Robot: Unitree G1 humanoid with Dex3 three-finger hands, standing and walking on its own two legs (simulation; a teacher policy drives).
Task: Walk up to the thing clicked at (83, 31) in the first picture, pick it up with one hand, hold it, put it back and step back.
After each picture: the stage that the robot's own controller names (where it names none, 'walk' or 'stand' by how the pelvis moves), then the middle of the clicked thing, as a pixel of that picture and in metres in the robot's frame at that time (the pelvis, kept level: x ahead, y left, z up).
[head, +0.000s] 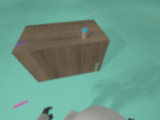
stand; (84, 33) +0.92 +0.11 -0.01
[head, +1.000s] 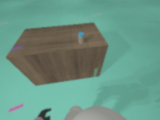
walk; (81, 38) +0.83 +0.17 -0.01
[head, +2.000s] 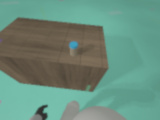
walk; (73, 49) +0.53 +0.20 +0.02
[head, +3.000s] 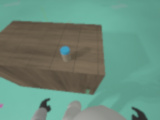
stand; (66, 54) +0.45 +0.22 +0.03
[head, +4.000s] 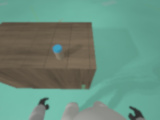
walk; (58, 52) +0.48 +0.28 +0.00
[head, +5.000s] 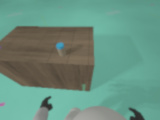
stand; (61, 49) +0.55 +0.31 +0.01
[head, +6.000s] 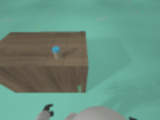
stand; (57, 53) +0.57 +0.34 -0.02
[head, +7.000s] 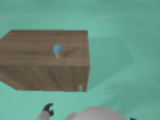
stand; (58, 52) +0.57 +0.32 -0.02
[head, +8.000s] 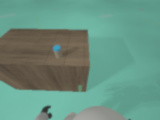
stand; (58, 52) +0.56 +0.32 -0.02
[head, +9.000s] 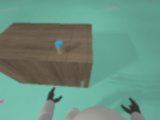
rise first; (60, 47) +0.57 +0.31 -0.01
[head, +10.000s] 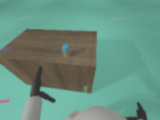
go down; (66, 51) +0.58 +0.30 -0.01
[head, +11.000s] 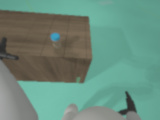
go down; (56, 41) +0.59 +0.27 +0.02
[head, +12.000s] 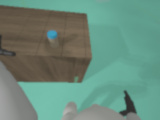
approach; (53, 39) +0.57 +0.28 +0.04
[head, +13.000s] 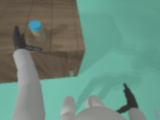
close in; (38, 32) +0.58 +0.31 +0.07
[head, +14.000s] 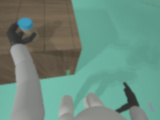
close; (29, 30) +0.57 +0.31 +0.08
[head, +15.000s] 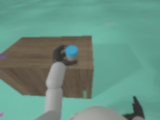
lift; (73, 56) +0.33 +0.12 +0.22
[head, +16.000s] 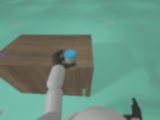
hold; (71, 60) +0.34 +0.14 +0.17
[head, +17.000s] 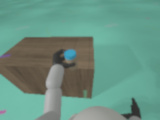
hold; (71, 60) +0.33 +0.14 +0.19
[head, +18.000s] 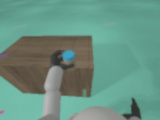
hold; (70, 61) +0.32 +0.15 +0.18
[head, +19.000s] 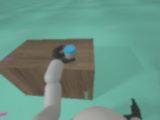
hold; (71, 56) +0.34 +0.14 +0.22
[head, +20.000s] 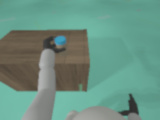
crouch; (62, 46) +0.44 +0.19 +0.19
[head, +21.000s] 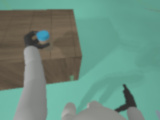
lower; (45, 41) +0.51 +0.24 +0.09
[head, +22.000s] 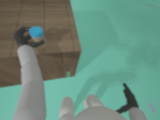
lower; (39, 38) +0.53 +0.26 +0.08
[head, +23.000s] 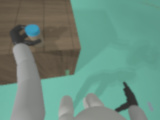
lower; (36, 36) +0.53 +0.27 +0.08
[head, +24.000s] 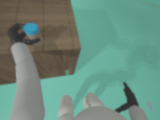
lower; (34, 35) +0.53 +0.28 +0.08
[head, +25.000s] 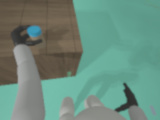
open; (37, 37) +0.52 +0.28 +0.07
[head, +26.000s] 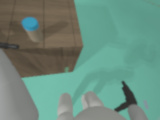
sink last; (34, 31) +0.53 +0.28 +0.08
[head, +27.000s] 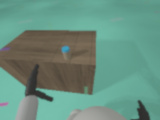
sink last; (66, 53) +0.53 +0.28 +0.04
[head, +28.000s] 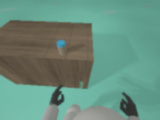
stand; (62, 48) +0.54 +0.27 +0.05
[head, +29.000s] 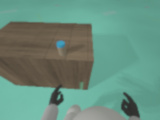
stand; (61, 48) +0.53 +0.27 +0.05
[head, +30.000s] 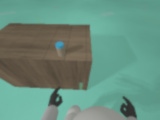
stand; (60, 49) +0.54 +0.27 +0.05
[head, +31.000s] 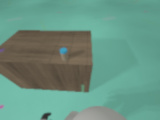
stand; (64, 54) +0.55 +0.27 -0.01
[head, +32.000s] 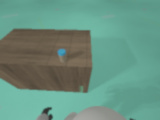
stand; (62, 56) +0.51 +0.27 -0.02
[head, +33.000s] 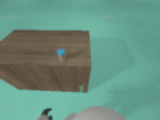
stand; (62, 55) +0.52 +0.28 -0.02
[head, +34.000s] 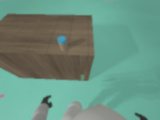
walk; (63, 44) +0.56 +0.26 +0.00
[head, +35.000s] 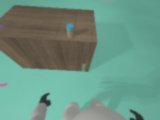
walk; (70, 31) +0.74 +0.24 +0.00
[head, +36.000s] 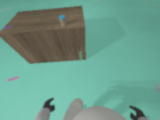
walk; (63, 21) +1.02 +0.38 +0.00
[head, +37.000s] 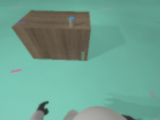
stand; (71, 22) +1.12 +0.34 -0.01
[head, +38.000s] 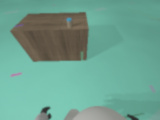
stand; (69, 23) +1.14 +0.35 -0.01
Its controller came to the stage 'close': yes
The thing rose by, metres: 0.23
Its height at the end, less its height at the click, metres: +0.00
